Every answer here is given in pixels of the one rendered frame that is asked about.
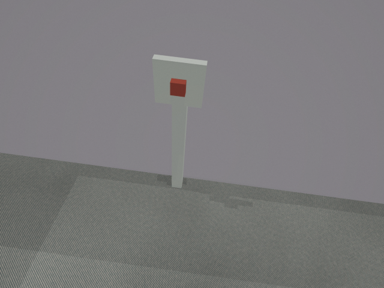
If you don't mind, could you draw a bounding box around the button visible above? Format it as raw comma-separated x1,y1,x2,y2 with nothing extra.
170,78,187,97

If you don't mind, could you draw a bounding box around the panel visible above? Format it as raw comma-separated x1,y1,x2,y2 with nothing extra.
152,55,208,188

